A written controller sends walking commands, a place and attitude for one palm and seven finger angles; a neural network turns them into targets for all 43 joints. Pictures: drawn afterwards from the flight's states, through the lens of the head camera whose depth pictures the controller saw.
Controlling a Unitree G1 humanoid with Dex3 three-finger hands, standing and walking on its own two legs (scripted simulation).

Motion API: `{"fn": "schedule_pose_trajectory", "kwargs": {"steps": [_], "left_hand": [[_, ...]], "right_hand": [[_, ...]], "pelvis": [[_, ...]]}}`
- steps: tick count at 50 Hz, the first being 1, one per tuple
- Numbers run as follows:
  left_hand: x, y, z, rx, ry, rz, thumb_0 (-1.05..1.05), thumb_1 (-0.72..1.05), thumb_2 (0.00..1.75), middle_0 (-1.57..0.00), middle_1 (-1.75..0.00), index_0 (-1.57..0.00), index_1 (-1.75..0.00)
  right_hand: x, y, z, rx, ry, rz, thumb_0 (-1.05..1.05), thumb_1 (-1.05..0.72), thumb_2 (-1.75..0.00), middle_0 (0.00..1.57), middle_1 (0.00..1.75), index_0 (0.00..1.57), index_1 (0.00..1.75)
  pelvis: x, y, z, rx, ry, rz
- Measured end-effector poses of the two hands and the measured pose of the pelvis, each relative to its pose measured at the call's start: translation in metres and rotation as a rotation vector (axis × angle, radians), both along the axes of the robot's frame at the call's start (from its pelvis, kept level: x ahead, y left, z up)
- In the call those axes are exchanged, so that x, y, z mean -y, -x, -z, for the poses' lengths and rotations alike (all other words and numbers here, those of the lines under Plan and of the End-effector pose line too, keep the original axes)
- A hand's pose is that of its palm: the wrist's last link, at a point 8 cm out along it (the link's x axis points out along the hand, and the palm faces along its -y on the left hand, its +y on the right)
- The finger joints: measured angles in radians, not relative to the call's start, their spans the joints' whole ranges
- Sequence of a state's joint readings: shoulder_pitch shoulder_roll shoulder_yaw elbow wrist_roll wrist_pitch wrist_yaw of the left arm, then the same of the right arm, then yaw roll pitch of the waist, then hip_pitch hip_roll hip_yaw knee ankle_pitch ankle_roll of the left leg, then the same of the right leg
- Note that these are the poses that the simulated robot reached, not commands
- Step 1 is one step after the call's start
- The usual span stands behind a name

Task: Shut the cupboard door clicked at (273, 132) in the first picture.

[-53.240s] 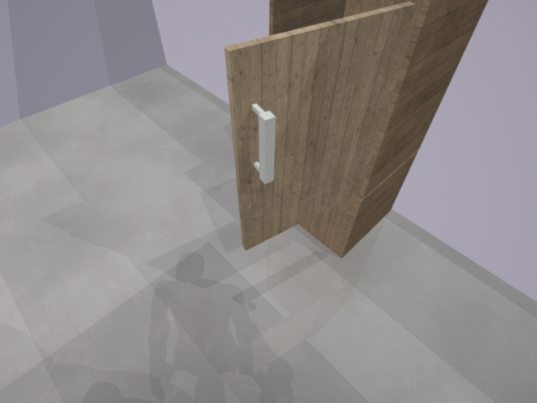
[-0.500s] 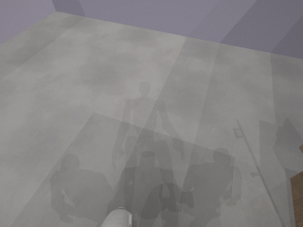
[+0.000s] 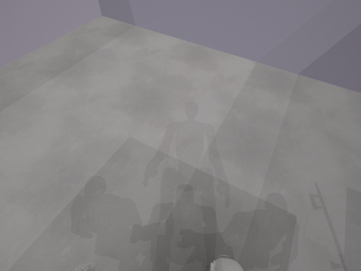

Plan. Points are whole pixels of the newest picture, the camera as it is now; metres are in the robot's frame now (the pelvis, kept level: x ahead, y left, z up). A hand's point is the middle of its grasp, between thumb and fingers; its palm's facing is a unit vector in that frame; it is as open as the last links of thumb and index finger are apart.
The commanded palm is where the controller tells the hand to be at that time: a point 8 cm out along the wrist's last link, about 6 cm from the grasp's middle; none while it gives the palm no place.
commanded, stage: turn to face it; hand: left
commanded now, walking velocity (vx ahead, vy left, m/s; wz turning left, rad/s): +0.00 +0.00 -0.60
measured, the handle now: out of the picture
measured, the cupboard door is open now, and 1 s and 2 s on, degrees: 24 24 24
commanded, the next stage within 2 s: none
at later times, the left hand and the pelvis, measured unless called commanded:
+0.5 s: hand (118, 247) +0.21 +0.18 -0.19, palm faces -0.19 -0.96 -0.19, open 7.3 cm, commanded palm none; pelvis +0.10 +0.00 -0.01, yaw -15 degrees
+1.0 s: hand (148, 209) +0.31 +0.11 -0.16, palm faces -0.53 -0.81 -0.26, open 7.4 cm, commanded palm none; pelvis +0.12 -0.02 -0.01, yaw -33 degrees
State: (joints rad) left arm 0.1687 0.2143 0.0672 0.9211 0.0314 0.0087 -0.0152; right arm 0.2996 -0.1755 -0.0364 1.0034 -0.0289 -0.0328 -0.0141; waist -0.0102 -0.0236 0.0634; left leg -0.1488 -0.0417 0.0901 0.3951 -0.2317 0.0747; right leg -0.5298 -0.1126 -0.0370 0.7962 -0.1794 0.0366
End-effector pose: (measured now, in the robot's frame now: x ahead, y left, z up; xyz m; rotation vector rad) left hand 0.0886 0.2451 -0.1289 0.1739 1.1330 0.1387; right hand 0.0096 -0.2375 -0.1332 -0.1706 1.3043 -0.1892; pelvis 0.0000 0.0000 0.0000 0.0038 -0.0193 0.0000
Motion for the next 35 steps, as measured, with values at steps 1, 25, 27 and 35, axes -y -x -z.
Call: {"fn": "schedule_pose_trajectory", "kwargs": {"steps": [1,25,27,35], "left_hand": [[0.005,-0.014,-0.001,0.011,0.000,0.012,0.01,0.91,0.90,-0.20,-0.30,-0.19,-0.30],[0.017,-0.123,0.028,-0.137,0.009,0.186,0.00,0.92,0.90,-0.20,-0.30,-0.20,-0.30],[0.013,-0.137,0.024,-0.130,0.006,0.216,0.01,0.92,0.90,-0.20,-0.30,-0.20,-0.30],[0.024,-0.196,0.004,-0.075,-0.026,0.350,0.01,0.91,0.90,-0.20,-0.30,-0.19,-0.30]], "right_hand": [[0.001,0.004,0.002,-0.027,-0.006,0.014,0.00,-0.92,-0.90,0.20,0.30,0.20,0.30],[0.009,-0.118,-0.001,0.167,0.051,0.187,0.00,-0.90,-0.90,0.20,0.30,0.20,0.30],[0.006,-0.118,-0.007,0.171,0.059,0.194,0.00,-0.90,-0.90,0.20,0.30,0.20,0.30],[0.013,-0.091,-0.011,0.140,0.070,0.305,0.00,-0.90,-0.90,0.21,0.30,0.20,0.30]], "pelvis": [[0.002,-0.007,0.000,0.002,-0.003,0.005],[-0.004,-0.098,0.014,-0.030,0.019,0.266],[-0.007,-0.101,0.010,-0.025,0.020,0.295],[-0.006,-0.112,0.002,-0.025,0.037,0.408]]}}
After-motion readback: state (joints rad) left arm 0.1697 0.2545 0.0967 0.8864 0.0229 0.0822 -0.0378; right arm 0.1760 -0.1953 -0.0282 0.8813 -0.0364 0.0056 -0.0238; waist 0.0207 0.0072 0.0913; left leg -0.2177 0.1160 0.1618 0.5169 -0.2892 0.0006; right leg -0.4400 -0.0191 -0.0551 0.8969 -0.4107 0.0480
